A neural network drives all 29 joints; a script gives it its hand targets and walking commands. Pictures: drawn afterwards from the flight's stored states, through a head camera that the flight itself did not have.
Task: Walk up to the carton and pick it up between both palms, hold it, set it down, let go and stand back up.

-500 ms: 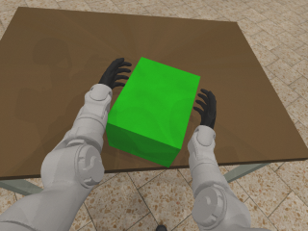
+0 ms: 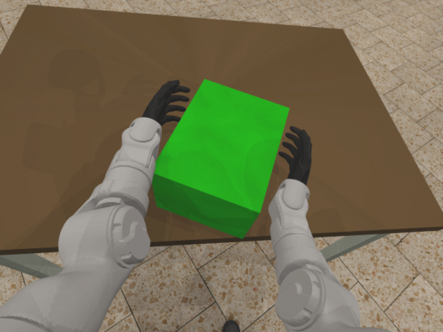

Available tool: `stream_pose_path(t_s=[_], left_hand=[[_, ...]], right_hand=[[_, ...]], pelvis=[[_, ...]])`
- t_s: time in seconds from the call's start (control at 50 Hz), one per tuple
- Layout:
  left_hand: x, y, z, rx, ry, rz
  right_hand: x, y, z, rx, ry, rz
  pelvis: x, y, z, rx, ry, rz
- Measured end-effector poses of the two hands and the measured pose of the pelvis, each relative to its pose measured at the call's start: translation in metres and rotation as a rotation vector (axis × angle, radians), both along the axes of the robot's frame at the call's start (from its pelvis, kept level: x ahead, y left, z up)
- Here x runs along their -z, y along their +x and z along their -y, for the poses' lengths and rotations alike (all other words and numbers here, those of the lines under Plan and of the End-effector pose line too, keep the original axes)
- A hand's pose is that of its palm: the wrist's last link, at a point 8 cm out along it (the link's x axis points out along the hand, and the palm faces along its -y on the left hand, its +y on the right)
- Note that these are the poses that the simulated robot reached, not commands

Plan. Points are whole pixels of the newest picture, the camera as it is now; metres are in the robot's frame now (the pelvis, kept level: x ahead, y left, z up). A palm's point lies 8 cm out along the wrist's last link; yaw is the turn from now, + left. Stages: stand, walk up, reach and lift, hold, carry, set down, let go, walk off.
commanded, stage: reach and lift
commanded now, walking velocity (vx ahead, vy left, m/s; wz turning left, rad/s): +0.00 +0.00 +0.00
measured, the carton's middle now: (223, 157) +0.43 -0.05 +0.00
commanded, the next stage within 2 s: none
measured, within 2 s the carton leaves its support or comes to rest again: leaves its support in 0.66 s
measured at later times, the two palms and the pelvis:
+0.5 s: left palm (152, 123) +0.46 +0.08 +0.08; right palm (293, 173) +0.37 -0.18 +0.04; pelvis +0.00 -0.01 +0.00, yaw +1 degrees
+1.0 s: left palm (150, 126) +0.43 +0.08 +0.10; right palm (298, 173) +0.36 -0.18 +0.05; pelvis -0.01 -0.01 +0.00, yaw -1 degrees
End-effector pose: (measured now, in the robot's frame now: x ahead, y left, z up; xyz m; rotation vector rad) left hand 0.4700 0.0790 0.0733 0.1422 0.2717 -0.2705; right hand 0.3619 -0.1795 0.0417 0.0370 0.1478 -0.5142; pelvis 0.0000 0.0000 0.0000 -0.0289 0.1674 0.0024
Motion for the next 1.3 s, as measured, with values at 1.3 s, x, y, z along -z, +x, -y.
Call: stream_pose_path(t_s=[1.3], left_hand=[[-0.071,-0.038,-0.019,-0.147,0.036,0.143]], right_hand=[[-0.075,0.009,-0.010,-0.129,0.065,0.088]], pelvis=[[0.000,-0.009,0.003,0.006,-0.002,0.109]])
